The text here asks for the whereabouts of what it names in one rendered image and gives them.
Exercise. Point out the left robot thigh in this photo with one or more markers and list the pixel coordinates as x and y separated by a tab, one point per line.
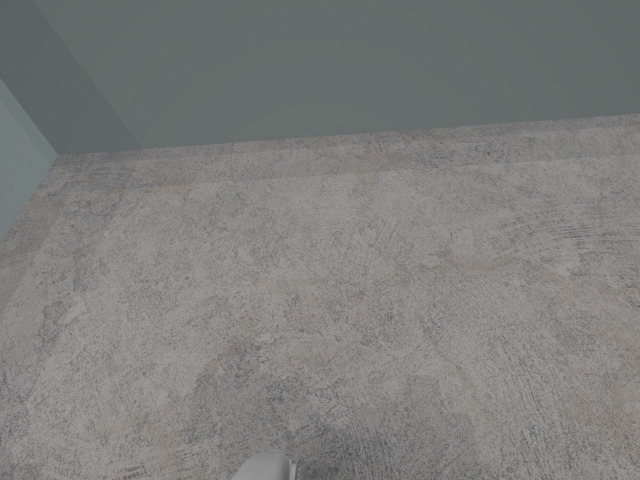
267	466

